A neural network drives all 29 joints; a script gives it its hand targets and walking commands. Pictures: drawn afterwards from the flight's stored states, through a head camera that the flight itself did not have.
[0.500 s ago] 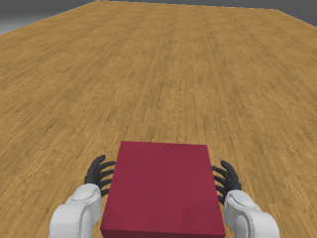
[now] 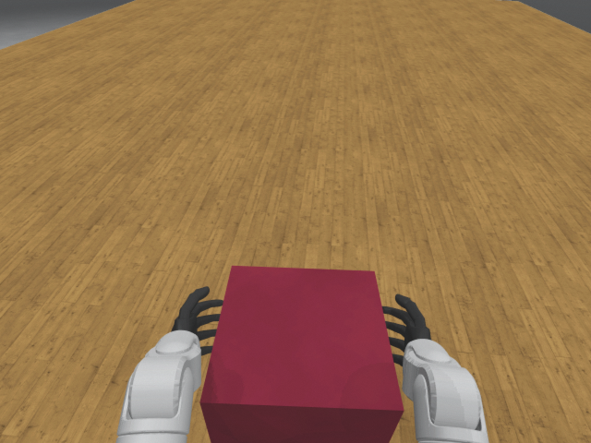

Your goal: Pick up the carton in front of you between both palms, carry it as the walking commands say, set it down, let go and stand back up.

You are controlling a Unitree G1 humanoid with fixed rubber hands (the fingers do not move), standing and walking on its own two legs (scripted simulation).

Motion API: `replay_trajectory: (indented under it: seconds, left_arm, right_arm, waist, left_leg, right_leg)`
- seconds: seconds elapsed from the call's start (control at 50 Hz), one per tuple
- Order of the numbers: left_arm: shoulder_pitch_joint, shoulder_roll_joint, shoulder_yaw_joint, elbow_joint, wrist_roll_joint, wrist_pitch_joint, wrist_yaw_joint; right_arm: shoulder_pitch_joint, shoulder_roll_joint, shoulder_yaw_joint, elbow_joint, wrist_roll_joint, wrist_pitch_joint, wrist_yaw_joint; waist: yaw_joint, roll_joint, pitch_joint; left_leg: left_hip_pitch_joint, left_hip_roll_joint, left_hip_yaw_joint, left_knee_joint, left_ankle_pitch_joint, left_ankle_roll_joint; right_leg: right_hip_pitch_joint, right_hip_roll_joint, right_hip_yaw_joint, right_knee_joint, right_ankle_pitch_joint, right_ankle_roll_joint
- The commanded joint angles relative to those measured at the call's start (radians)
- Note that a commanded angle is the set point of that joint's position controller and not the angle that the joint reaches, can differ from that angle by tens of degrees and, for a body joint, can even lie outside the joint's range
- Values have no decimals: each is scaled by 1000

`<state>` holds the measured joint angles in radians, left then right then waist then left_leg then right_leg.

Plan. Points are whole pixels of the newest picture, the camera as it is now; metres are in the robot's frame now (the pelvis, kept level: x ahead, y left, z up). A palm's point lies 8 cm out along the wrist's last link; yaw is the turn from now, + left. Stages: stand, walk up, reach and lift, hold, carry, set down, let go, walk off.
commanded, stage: carry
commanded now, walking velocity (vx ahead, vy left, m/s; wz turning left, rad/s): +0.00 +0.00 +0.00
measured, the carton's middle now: (298, 377) +0.26 +0.00 -0.03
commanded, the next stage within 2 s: hold in 0.98 s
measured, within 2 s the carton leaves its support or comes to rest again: neither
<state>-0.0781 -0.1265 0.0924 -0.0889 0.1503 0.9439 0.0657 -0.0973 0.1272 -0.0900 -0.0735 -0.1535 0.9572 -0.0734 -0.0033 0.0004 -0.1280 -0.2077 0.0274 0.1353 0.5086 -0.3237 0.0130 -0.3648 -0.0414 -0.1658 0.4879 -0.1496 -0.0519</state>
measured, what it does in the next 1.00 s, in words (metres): stands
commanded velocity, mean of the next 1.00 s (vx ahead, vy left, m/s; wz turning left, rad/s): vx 0.00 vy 0.00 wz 0.00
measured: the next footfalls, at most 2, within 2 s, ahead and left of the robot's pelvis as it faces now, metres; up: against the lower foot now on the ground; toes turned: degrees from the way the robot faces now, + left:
none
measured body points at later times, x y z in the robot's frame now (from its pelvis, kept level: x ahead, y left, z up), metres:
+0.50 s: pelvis +0.00 +0.00 +0.00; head -0.01 +0.00 +0.45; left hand +0.31 +0.16 +0.04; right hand +0.31 -0.15 +0.03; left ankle -0.03 +0.10 -0.73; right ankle +0.07 -0.09 -0.73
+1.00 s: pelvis +0.01 +0.01 +0.00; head -0.01 +0.01 +0.45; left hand +0.31 +0.17 +0.03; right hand +0.31 -0.14 +0.03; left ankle -0.03 +0.10 -0.73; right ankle +0.07 -0.09 -0.73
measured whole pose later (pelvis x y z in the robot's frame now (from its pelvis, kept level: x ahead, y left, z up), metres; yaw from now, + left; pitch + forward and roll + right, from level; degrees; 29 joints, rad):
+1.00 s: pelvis +0.01 +0.01 +0.00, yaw +0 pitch +2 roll +0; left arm -0.23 -0.15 0.19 0.19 0.25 0.73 0.02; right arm -0.24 0.15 -0.19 0.19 -0.25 0.73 -0.03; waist 0.00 0.01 -0.09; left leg -0.22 0.02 0.13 0.54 -0.35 0.03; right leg -0.37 -0.06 -0.16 0.52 -0.17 -0.03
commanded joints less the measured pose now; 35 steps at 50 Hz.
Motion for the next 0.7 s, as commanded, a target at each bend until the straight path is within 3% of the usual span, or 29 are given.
replay_trajectory:
  seconds: [0.0, 0.14, 0.22, 0.36, 0.42, 0.52, 0.68]
  left_arm:
    - [-463, -660, -430, 55, -142, -127, -148]
    - [-579, -769, -378, 259, -119, -290, -231]
    - [-625, -850, -414, 298, -138, -343, -266]
    - [-605, -918, -489, 205, -170, -280, -271]
    - [-568, -901, -468, 209, -157, -247, -267]
    - [-572, -886, -430, 236, -136, -246, -271]
    - [-616, -921, -457, 222, -159, -251, -273]
  right_arm:
    - [-482, 659, 438, 37, 153, -136, 153]
    - [-584, 766, 389, 251, 122, -299, 234]
    - [-631, 842, 430, 276, 137, -352, 267]
    - [-608, 914, 510, 184, 177, -288, 275]
    - [-576, 895, 488, 180, 167, -256, 273]
    - [-569, 885, 441, 217, 146, -255, 277]
    - [-617, 919, 468, 195, 170, -263, 280]
  waist:
    - [0, -11, -121]
    - [-2, -6, -181]
    - [-1, -5, -211]
    - [0, -11, -256]
    - [-2, -5, -255]
    - [-2, 3, -219]
    - [-2, 5, -213]
  left_leg:
    - [-81, 106, -110, -110, 10, 21]
    - [-61, 101, -117, -92, 31, 23]
    - [-50, 100, -119, -78, 63, 22]
    - [-21, 106, -115, -46, 157, 20]
    - [-16, 112, -112, -38, 206, 19]
    - [-26, 117, -113, -49, 226, 18]
    - [-26, 118, -118, -67, 199, 20]
  right_leg:
    - [127, -123, 165, -99, -43, 18]
    - [145, -122, 164, -86, -17, 13]
    - [163, -123, 163, -72, 33, 9]
    - [198, -125, 148, -18, 202, 0]
    - [196, -125, 140, -2, 238, 0]
    - [180, -121, 135, 1, 232, 5]
    - [183, -117, 134, -6, 187, 9]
